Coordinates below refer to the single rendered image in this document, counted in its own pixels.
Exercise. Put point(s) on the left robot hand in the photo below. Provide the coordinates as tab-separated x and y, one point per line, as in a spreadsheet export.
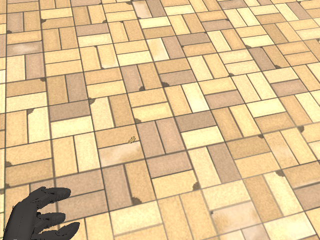
25	223

